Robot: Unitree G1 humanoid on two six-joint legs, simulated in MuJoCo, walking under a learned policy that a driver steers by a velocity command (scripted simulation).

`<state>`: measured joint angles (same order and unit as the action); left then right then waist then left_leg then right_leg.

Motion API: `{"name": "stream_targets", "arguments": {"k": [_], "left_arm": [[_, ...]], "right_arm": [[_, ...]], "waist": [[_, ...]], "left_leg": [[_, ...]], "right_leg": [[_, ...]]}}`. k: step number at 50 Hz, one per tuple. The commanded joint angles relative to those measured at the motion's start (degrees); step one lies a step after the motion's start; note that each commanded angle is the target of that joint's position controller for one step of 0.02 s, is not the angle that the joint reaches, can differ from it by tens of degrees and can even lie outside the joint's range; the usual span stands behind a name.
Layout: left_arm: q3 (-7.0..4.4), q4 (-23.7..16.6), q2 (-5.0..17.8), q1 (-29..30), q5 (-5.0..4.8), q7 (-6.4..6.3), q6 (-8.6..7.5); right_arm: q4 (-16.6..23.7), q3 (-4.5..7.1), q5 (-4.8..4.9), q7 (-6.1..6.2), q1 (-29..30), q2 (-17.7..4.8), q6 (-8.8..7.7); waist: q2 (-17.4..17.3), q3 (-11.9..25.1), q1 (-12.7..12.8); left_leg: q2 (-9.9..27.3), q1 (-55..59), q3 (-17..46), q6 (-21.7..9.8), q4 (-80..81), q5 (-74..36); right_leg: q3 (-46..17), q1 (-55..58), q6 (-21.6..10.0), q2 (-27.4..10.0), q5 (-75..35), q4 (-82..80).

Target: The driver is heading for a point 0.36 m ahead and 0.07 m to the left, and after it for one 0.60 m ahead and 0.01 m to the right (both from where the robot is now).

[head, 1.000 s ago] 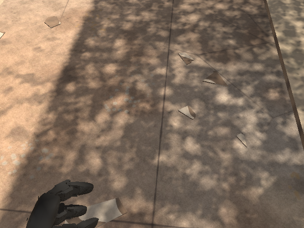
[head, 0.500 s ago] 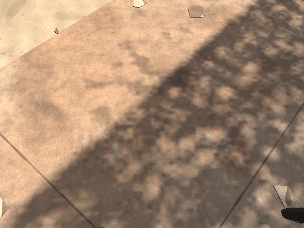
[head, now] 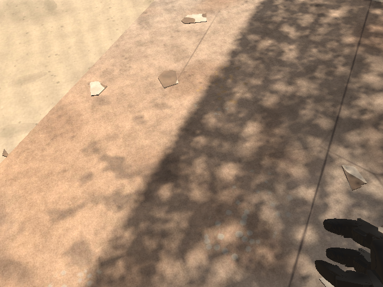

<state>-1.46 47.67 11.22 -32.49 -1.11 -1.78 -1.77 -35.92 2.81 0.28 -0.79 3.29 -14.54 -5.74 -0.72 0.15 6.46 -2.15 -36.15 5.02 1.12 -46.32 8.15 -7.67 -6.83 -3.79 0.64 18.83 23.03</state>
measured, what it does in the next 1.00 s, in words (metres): walks ahead: left foot, then right foot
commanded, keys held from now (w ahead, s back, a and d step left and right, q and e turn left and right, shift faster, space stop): e+shift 0.04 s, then q+shift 0.60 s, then shift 0.04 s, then e+shift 0.08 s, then w+e+shift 0.24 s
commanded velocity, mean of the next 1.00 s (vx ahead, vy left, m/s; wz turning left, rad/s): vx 0.17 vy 0.00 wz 0.16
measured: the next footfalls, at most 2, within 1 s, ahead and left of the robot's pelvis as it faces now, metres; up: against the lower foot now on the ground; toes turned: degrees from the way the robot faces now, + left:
left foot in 0.16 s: +0.28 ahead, +0.08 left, +0.00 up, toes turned -11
right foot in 0.58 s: +0.31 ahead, -0.12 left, +0.00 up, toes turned +22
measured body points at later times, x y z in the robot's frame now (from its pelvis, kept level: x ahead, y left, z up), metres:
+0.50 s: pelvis +0.17 +0.00 -0.01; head +0.22 +0.00 +0.44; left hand +0.38 +0.26 -0.09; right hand +0.28 -0.29 -0.12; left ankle +0.25 +0.09 -0.75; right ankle +0.25 -0.16 -0.72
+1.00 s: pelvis +0.24 -0.02 -0.01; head +0.25 -0.01 +0.44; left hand +0.25 +0.27 -0.13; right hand +0.44 -0.25 -0.10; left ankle +0.15 +0.08 -0.75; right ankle +0.28 -0.13 -0.73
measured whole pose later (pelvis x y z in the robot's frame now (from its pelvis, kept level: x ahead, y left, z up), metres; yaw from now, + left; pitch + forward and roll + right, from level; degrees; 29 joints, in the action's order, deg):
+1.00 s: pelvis +0.24 -0.02 -0.01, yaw +12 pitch +2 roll +1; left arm -3.6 39.6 15.7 -20.0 -1.5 -1.0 0.2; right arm -41.0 2.6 -0.7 0.4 -11.7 -14.8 -3.0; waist 1.4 1.8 1.2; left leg -0.9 -7.8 0.8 -1.0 -22.9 16.7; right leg -7.2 -22.0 -1.3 3.6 20.5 38.5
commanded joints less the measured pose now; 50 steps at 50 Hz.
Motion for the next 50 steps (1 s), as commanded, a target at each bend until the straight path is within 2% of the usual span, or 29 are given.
{"name": "stream_targets", "arguments": {"k": [1,5,8,9,10,11,12,14,15,17,19,23,28,29,30,31,32,33,34,36,38,39,41,44,46,47,48,49,50], "left_arm": [[-3.91,-3.70,11.82,0.53,-0.67,-1.86,0.99],[-4.75,-4.87,11.33,3.34,-0.59,-2.61,2.14],[-4.48,-5.82,9.75,7.97,0.14,-2.03,0.46],[-3.65,-7.65,7.07,9.36,1.87,-1.57,0.07],[-2.35,-5.40,1.79,-5.51,2.42,-0.76,0.47],[-2.78,-3.30,7.33,-8.99,1.77,-0.04,0.79],[-4.04,-5.66,11.77,2.68,1.41,-0.10,0.83],[-4.89,-9.83,14.43,14.55,2.49,-1.11,0.65],[-4.72,-11.15,13.47,15.74,2.66,-1.20,0.57],[-3.82,-12.20,10.12,16.89,2.32,-1.46,0.32],[-3.29,-13.12,8.48,19.49,2.13,-1.81,0.42],[-3.37,-14.41,9.17,23.59,1.52,-1.29,0.88],[-4.02,-14.46,10.06,24.25,0.54,0.13,-0.45],[-4.54,-13.96,11.10,23.11,0.54,0.10,-0.66],[-4.99,-14.56,13.48,22.75,1.40,-0.29,-0.37],[-5.23,-15.56,16.34,25.46,4.44,-0.11,0.27],[-4.72,-16.82,13.39,28.33,5.37,-0.07,0.02],[-3.89,-17.35,10.61,30.47,4.54,-0.31,0.01],[-3.44,-17.50,9.37,31.15,3.52,-0.43,0.12],[-2.76,-16.16,9.14,28.89,2.24,-0.23,0.31],[-2.01,-14.72,8.18,26.81,2.36,0.41,0.30],[-1.28,-13.52,6.35,25.19,2.14,0.95,0.09],[-3.54,-13.02,13.31,21.99,0.06,0.96,1.12],[-4.36,-12.77,15.51,18.79,-0.18,0.43,1.42],[-4.34,-13.22,14.82,19.92,-1.05,-0.09,1.60],[-3.98,-14.59,12.76,22.64,-1.20,-0.21,1.29],[-2.65,-15.25,7.32,23.32,-1.65,0.17,0.58],[-2.15,-18.20,5.71,23.48,-2.43,0.71,-1.03],[-3.17,-18.95,9.98,28.29,2.86,2.18,-0.12]], "right_arm": [[6.36,0.67,0.42,-0.64,11.89,-1.00,-0.53],[4.96,1.49,0.72,-1.50,9.22,-2.80,0.37],[-0.56,2.51,-1.01,-1.26,-5.53,-5.30,-0.73],[-2.64,2.33,-2.33,-1.10,-13.79,-6.71,-1.05],[-4.27,1.94,-3.06,-1.48,-13.10,-7.87,-0.97],[-4.45,1.82,-0.81,-1.94,-10.79,-6.08,-0.38],[-2.15,2.12,0.98,-1.85,-6.13,-5.47,0.29],[-1.41,2.74,1.25,-1.26,-5.06,-8.84,1.54],[-1.77,3.15,0.77,-0.79,-6.05,-10.18,1.85],[-2.25,3.12,0.88,-0.06,-7.51,-8.98,2.63],[-2.14,3.73,0.86,0.70,-8.64,-9.98,3.85],[-0.86,5.26,1.64,2.21,-8.87,-12.70,6.26],[0.34,5.43,2.04,3.22,-10.19,-11.73,8.17],[0.51,5.01,2.33,3.22,-10.90,-10.41,8.31],[-0.11,4.05,2.13,3.10,-15.45,-7.07,8.52],[1.51,4.38,2.66,3.05,-16.34,-7.59,8.07],[1.09,5.75,1.67,2.78,-17.15,-12.89,7.47],[-0.23,6.28,1.60,2.74,-17.96,-14.69,7.75],[-1.71,6.06,1.20,3.00,-19.16,-13.48,8.37],[-2.10,4.65,0.48,3.20,-19.36,-9.57,8.76],[-1.25,3.17,0.26,3.38,-16.93,-6.48,8.37],[-1.63,2.05,-0.53,3.05,-18.06,-4.25,8.08],[0.58,1.92,-0.22,1.88,-12.94,-5.91,6.90],[0.13,2.22,1.03,0.69,-12.15,-7.77,4.25],[-2.72,2.52,1.15,0.56,-17.24,-7.91,2.49],[-5.05,3.00,0.52,0.94,-23.42,-9.57,2.02],[-6.99,3.52,0.39,1.54,-30.50,-11.12,1.78],[-5.84,3.98,-0.46,1.68,-28.40,-14.21,1.67],[-4.32,4.05,-5.02,2.28,-25.46,-15.43,2.80]], "waist": [[9.37,-0.10,-2.30],[10.83,2.95,-2.96],[9.05,9.24,-9.12],[2.46,16.17,-11.29],[-14.01,22.21,-2.40],[-12.78,22.72,-2.18],[-7.80,12.18,-5.17],[0.42,6.41,-6.38],[0.38,5.63,-5.42],[-1.81,5.38,-4.54],[-3.83,5.90,-4.70],[-6.23,6.59,-5.36],[-8.32,5.78,-5.17],[-7.01,5.84,-4.64],[0.78,9.14,-6.43],[16.54,7.39,-8.44],[14.59,4.68,-9.21],[10.42,3.20,-9.70],[7.13,2.55,-9.67],[5.56,1.46,-8.50],[6.06,1.89,-7.72],[6.44,4.96,-8.41],[13.66,2.24,-5.42],[13.18,-0.25,-6.02],[9.86,-2.03,-9.69],[8.67,-0.99,-12.56],[-0.24,3.55,-14.86],[-8.40,1.27,-13.54],[-11.72,-1.00,-14.88]], "left_leg": [[-5.79,-3.15,-3.34,-0.10,10.50,-4.72],[-4.37,11.00,-4.39,0.15,17.38,-12.88],[-1.65,26.64,-4.47,-4.16,25.43,-23.31],[7.30,42.67,6.31,-8.15,20.16,-37.67],[22.99,55.77,29.01,-21.11,18.01,-54.65],[22.01,52.30,37.57,-24.18,23.59,-32.76],[17.02,45.29,31.61,-21.63,25.11,-22.16],[13.10,34.35,26.84,-18.69,28.43,-15.97],[11.58,30.27,25.69,-17.98,29.23,-15.46],[8.40,27.17,22.70,-15.81,29.54,-14.23],[6.77,24.22,22.61,-15.10,29.47,-13.07],[4.88,18.53,25.02,-12.91,30.35,-1.57],[2.82,17.57,29.20,-9.15,26.50,4.46],[0.57,14.80,27.78,-7.13,23.29,9.19],[-3.96,10.15,21.42,-4.27,12.16,23.02],[-10.13,1.69,9.82,-1.85,-1.12,28.14],[-4.41,0.48,8.94,0.33,-11.54,24.55],[-2.97,1.33,6.86,1.37,-16.27,20.73],[-2.71,2.02,5.75,2.31,-19.90,17.94],[-3.43,2.66,4.46,3.70,-26.80,16.68],[-3.07,5.26,4.07,4.35,-21.22,16.44],[0.31,7.91,1.50,4.56,-12.14,14.30],[-0.62,10.08,-4.95,4.67,-2.56,18.37],[-1.59,19.35,-4.01,1.46,14.30,20.10],[-0.80,30.89,-4.66,-2.27,30.64,5.42],[2.59,43.92,-3.82,-4.19,33.40,1.30],[13.41,57.99,4.90,-5.93,30.64,7.04],[24.78,55.67,19.61,-10.63,31.45,22.32],[28.84,48.62,25.16,-12.46,37.37,37.20]], "right_leg": [[-10.92,5.51,-2.57,-5.15,-38.15,-1.08],[-9.62,1.14,-0.88,-6.41,-36.57,1.22],[-6.11,5.33,1.36,-3.87,-47.26,14.20],[-6.10,-4.63,2.29,-0.70,-25.86,28.31],[-5.08,-18.12,6.55,6.22,19.14,46.15],[-5.16,-20.80,7.12,2.74,15.82,49.49],[-2.73,-25.97,7.98,2.38,13.08,52.13],[-1.17,-28.04,8.25,2.38,8.44,51.71],[-1.89,-25.96,8.00,1.69,6.65,49.03],[-1.41,-23.71,7.63,1.34,6.71,39.39],[0.04,-20.84,8.13,2.80,8.23,30.51],[-0.18,-14.25,8.81,4.56,0.44,20.69],[-0.91,-5.33,7.84,4.23,-6.92,3.80],[-0.98,0.04,6.50,1.32,-10.83,-2.19],[-9.06,7.23,2.09,-9.70,-9.75,-4.84],[-23.21,3.43,-5.90,-20.07,-9.70,-7.91],[-24.30,-0.82,-8.50,-22.17,-10.46,-8.56],[-18.20,-3.15,-7.60,-19.12,-10.65,-7.10],[-13.38,-4.01,-6.23,-15.49,-10.92,-5.94],[-10.62,-5.47,-7.46,-13.26,-19.15,-4.80],[-8.67,-4.85,-8.54,-11.21,-24.01,-4.24],[-8.07,-2.88,-7.32,-9.10,-9.45,-5.93],[-13.27,-3.85,-7.65,-8.28,8.90,-10.56],[-18.33,-7.44,-7.79,-9.21,14.88,-11.89],[-18.04,-13.28,-5.46,-5.90,14.01,-10.95],[-14.32,-22.95,-1.32,-2.31,11.01,-6.79],[-7.40,-35.73,1.77,1.73,12.24,11.47],[-1.06,-48.92,2.44,2.57,9.27,23.21],[2.58,-51.09,1.91,-0.49,7.07,29.81]]}}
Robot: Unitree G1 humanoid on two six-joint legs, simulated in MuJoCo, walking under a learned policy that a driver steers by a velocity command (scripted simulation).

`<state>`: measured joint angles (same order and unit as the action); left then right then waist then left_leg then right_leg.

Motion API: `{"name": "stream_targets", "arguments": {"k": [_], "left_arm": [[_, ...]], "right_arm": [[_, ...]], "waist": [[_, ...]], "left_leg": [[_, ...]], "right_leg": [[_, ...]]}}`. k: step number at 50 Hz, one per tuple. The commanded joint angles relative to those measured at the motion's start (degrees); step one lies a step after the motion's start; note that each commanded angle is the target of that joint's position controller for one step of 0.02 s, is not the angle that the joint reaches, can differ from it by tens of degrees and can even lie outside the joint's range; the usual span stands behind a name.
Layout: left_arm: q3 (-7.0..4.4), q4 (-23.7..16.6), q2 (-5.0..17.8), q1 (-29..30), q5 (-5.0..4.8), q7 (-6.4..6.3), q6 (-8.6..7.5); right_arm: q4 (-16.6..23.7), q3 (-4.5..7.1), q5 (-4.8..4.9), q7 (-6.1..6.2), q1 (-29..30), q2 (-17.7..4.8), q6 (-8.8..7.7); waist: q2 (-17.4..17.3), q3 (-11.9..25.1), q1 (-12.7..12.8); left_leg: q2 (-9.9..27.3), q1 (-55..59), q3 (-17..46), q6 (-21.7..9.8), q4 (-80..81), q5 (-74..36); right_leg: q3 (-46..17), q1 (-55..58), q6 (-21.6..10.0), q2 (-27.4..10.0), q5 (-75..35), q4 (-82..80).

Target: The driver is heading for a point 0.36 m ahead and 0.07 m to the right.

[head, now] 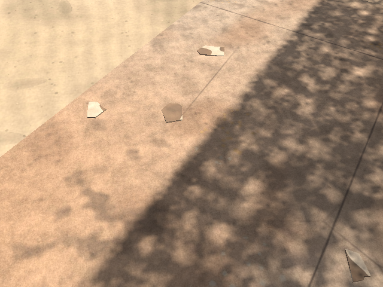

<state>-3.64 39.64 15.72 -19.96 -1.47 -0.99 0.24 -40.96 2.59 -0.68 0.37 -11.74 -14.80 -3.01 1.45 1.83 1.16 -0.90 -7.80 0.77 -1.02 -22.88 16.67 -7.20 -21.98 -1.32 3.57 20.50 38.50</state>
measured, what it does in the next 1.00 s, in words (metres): walks ahead, turning right: right foot, then left foot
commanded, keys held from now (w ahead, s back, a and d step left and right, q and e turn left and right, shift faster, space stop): w+e+shift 0.26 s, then shift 0.74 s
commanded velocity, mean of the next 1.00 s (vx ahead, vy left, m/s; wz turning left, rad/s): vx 0.40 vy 0.00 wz -0.38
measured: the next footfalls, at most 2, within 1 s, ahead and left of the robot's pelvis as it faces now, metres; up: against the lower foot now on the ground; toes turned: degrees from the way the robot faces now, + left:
right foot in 0.36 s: +0.34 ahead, -0.20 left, +0.00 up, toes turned -22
left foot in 0.84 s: +0.60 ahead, -0.11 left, +0.00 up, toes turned -24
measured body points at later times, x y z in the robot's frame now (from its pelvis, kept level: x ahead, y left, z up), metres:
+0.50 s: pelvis +0.26 -0.11 -0.02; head +0.31 -0.13 +0.43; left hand +0.51 +0.06 -0.12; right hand +0.21 -0.39 -0.14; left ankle +0.18 +0.09 -0.62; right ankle +0.31 -0.18 -0.74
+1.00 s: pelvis +0.44 -0.15 -0.01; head +0.46 -0.16 +0.44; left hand +0.66 +0.04 -0.13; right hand +0.47 -0.44 -0.11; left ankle +0.57 -0.10 -0.74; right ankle +0.33 -0.22 -0.71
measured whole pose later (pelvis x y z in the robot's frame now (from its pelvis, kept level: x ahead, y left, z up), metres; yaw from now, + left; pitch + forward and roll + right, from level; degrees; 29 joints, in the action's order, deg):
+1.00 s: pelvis +0.44 -0.15 -0.01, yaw -25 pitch +1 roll +0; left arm -1.7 47.1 15.8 -10.0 -0.4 -0.7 1.8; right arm -43.2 0.9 -1.1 0.3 -8.2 -12.7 -2.1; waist 1.3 -2.0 -0.2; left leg -0.5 -23.0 -2.0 -1.9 -28.7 6.7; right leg -2.7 -16.8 1.6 2.6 33.4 48.2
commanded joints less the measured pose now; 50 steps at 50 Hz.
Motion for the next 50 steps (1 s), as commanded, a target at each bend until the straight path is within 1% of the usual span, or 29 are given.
{"name": "stream_targets", "arguments": {"k": [1,2,4,7,12,13,14,15,16,17,18,19,20,21,22,23,25,28,33,36,38,41,42,43,44,45,46,48,50], "left_arm": [[-1.82,-10.70,6.64,17.87,3.67,2.53,-1.49],[-2.01,-8.98,6.33,14.77,3.48,3.54,-0.99],[-2.19,-7.12,6.45,11.31,3.83,5.44,0.00],[-1.61,-7.83,5.60,14.12,3.48,6.51,0.63],[0.11,-10.60,4.40,23.58,3.62,7.96,0.62],[0.63,-11.15,3.63,24.92,3.56,8.04,0.58],[1.20,-11.05,2.54,24.29,3.68,7.72,0.40],[1.31,-10.44,2.23,22.19,3.90,7.02,0.23],[0.78,-8.84,3.44,15.67,4.16,6.20,-0.13],[-0.21,-5.89,5.40,5.12,4.46,5.46,-0.72],[-3.76,-6.74,12.14,-2.60,-1.97,4.09,-1.50],[-3.79,-3.26,16.79,-4.89,-1.80,2.26,-1.16],[-3.83,-6.73,19.08,-4.44,0.56,1.90,-1.92],[-2.89,-6.24,14.47,-3.41,1.47,2.27,-2.38],[-2.36,-4.96,13.63,-0.46,1.32,2.46,-3.11],[-1.98,-4.76,12.07,3.96,0.91,2.47,-3.80],[-0.97,-5.62,9.20,8.76,1.64,2.53,-4.44],[-0.62,-3.87,7.84,10.47,1.32,2.73,-5.59],[0.16,-1.42,6.18,11.25,1.53,0.86,-4.05],[0.03,0.85,7.15,8.27,1.61,0.12,-2.91],[0.10,2.07,7.07,8.32,1.74,0.03,-2.29],[0.29,3.50,6.71,8.93,1.32,0.28,-1.61],[0.47,3.93,6.40,9.01,0.99,0.29,-1.50],[0.44,3.89,6.53,6.01,1.92,0.35,-2.06],[0.76,4.72,5.28,-0.41,2.67,0.50,-2.70],[0.98,5.87,5.37,1.06,2.07,0.52,-2.53],[0.82,4.71,5.90,5.04,1.21,0.70,-1.40],[0.43,4.62,5.80,7.46,0.63,0.25,1.51],[0.59,5.72,4.32,6.16,0.94,-0.41,3.02]], "right_arm": [[1.00,3.15,-3.84,1.07,-6.76,-10.95,-0.13],[1.44,2.42,-2.91,0.91,-4.85,-9.41,-0.44],[0.79,1.89,-1.81,0.93,-5.98,-8.49,-1.25],[-0.74,1.78,-1.76,0.21,-8.46,-8.05,-2.35],[-3.84,1.61,-1.91,0.42,-11.73,-8.06,-3.11],[-4.63,1.67,-1.91,0.56,-12.69,-8.74,-3.02],[-5.08,1.50,-1.85,0.66,-12.35,-9.07,-2.92],[-5.84,1.57,-1.56,0.88,-13.62,-10.34,-2.76],[-6.46,1.91,-1.43,1.06,-14.09,-12.47,-2.06],[-6.51,2.20,-1.04,1.23,-13.98,-14.22,-1.59],[-4.34,3.18,3.20,1.18,-10.47,-18.64,-1.89],[-2.32,0.58,0.20,0.57,-13.92,-8.37,-2.53],[-1.29,-0.83,1.35,0.12,-18.05,-8.11,-4.01],[-0.75,1.04,2.72,0.34,-8.61,-13.71,-4.35],[1.08,0.48,3.88,0.74,-6.36,-11.48,-4.34],[0.06,0.32,2.94,1.40,-6.03,-10.07,-4.18],[-1.42,1.06,2.49,1.48,-9.23,-10.27,-2.16],[-2.35,0.89,0.98,1.57,-10.99,-7.18,0.06],[-0.01,0.50,0.14,1.09,-2.86,-5.08,-0.52],[1.43,0.18,0.43,-0.15,2.42,-4.78,-1.16],[1.76,0.42,0.42,-0.68,3.21,-5.81,-1.32],[1.88,0.98,-0.42,-1.11,2.37,-7.25,-1.80],[1.07,1.26,-0.83,-1.02,-0.39,-7.74,-2.08],[0.99,1.97,-1.34,-0.49,-1.50,-11.09,-2.34],[0.90,2.01,-1.80,-0.02,-2.66,-11.95,-1.91],[0.48,0.95,-1.60,0.29,-5.19,-6.53,-0.88],[-0.38,0.04,-0.85,0.26,-5.49,-4.14,-0.21],[0.25,-0.05,-0.12,0.14,0.57,-5.02,0.59],[1.00,0.61,-0.24,0.23,6.84,-6.61,1.38]], "waist": [[-10.01,-7.96,-7.80],[-9.67,-8.13,-5.65],[-9.67,-6.28,-4.21],[-8.30,-8.45,-3.99],[-6.64,-13.49,-5.52],[-6.38,-13.85,-5.66],[-5.71,-13.73,-4.53],[-6.70,-11.03,-3.34],[-7.95,-6.50,0.35],[-8.79,-0.26,5.06],[-6.86,4.36,12.11],[8.85,10.28,6.17],[12.41,28.19,4.09],[-0.46,26.26,8.34],[-1.18,14.84,4.64],[-5.29,7.40,1.60],[-2.61,2.86,-2.28],[-0.86,1.75,-4.36],[2.33,1.25,-2.36],[1.93,1.37,0.53],[2.34,0.69,0.58],[2.01,0.22,-0.84],[0.66,1.12,-2.76],[-3.10,4.24,-1.47],[-8.96,11.08,1.32],[-10.21,15.61,-2.32],[-12.58,14.34,-3.26],[-6.87,7.08,-1.73],[-8.60,1.89,0.64]], "left_leg": [[23.87,16.22,24.90,-8.38,15.29,26.15],[20.65,14.58,18.85,-6.24,15.60,19.60],[17.10,12.23,9.16,-5.08,16.09,9.93],[15.92,9.24,1.26,-4.63,17.70,4.33],[14.98,8.24,-10.13,-3.66,20.73,-7.67],[15.29,9.42,-11.99,-3.48,19.89,-15.41],[14.87,9.09,-14.59,-3.15,16.12,-34.29],[15.61,10.38,-14.97,-3.32,10.20,-58.19],[16.34,11.62,-15.05,-3.23,-0.51,-74.06],[17.01,9.06,-13.99,-3.13,-13.77,-77.03],[15.37,-0.95,-11.80,-1.04,-24.90,-72.14],[6.07,-23.16,-11.19,2.10,-47.63,-0.96],[-0.49,-29.06,1.14,3.41,-66.00,18.63],[2.48,-28.39,6.47,3.48,-65.69,13.02],[4.53,-29.41,4.66,3.30,-60.74,10.36],[7.15,-28.34,3.55,3.26,-56.33,7.88],[8.94,-21.99,3.40,2.87,-53.64,5.02],[8.30,-20.14,1.62,4.05,-45.69,-0.30],[5.85,-20.71,-0.47,4.79,-25.43,-16.77],[4.98,-19.83,0.08,4.30,-16.21,-22.70],[4.89,-20.42,1.06,3.38,-13.46,-20.08],[3.47,-18.59,0.62,0.48,-8.15,-14.29],[3.03,-12.96,0.41,-0.95,-2.48,-22.32],[6.53,-3.63,4.11,-3.23,-3.64,-46.53],[14.14,9.96,12.10,-10.69,-7.81,-60.02],[18.71,13.27,17.18,-16.20,-6.52,-58.94],[20.93,12.09,21.64,-17.92,-2.71,-50.16],[19.54,1.31,20.81,-14.45,2.89,-24.63],[14.70,-8.32,15.56,-10.01,6.78,-7.87]], "right_leg": [[0.82,-37.27,-0.53,-4.26,0.68,18.84],[1.16,-35.87,0.04,-4.48,-2.64,21.45],[3.89,-33.03,0.45,-5.63,-6.53,28.59],[4.98,-33.70,0.34,-7.16,-10.61,31.63],[12.65,-27.70,-3.03,-8.34,-14.29,15.62],[14.73,-25.50,-4.58,-7.74,-12.91,12.28],[16.66,-19.77,-6.33,-5.76,-10.92,7.57],[19.31,-13.40,-7.64,-2.04,-8.94,6.20],[19.88,-5.92,-8.67,1.39,-5.73,5.43],[17.64,6.48,-9.68,3.60,-6.22,2.53],[10.48,24.79,-11.21,0.11,-22.90,-5.91],[-7.76,47.18,-13.49,-11.87,-30.51,-4.52],[-38.38,54.97,-24.39,-27.78,-31.17,-11.88],[-30.66,48.18,-20.32,-24.57,-38.37,-14.92],[-20.65,37.34,-18.48,-22.42,-43.43,-15.44],[-14.34,26.37,-15.94,-19.35,-44.15,-15.98],[-6.91,13.27,-14.78,-16.34,-46.70,-20.17],[-0.20,7.42,-13.86,-13.64,-53.22,-23.11],[7.20,9.11,-8.67,-8.17,-52.92,-22.60],[4.95,13.51,-8.15,-10.53,-48.62,-22.02],[2.81,16.46,-8.87,-12.54,-47.67,-20.37],[-0.07,19.17,-9.27,-13.57,-47.73,-13.82],[0.45,18.24,-7.68,-11.72,-46.57,-9.83],[1.58,14.84,-4.87,-7.40,-40.94,-5.20],[1.46,6.42,-0.82,-4.12,-25.19,1.79],[2.08,3.49,1.92,-1.36,-5.29,8.99],[1.68,-0.64,3.32,-0.82,15.96,14.30],[1.02,-1.55,4.00,-3.70,18.51,17.62],[3.07,2.90,4.24,-5.17,12.28,5.92]]}}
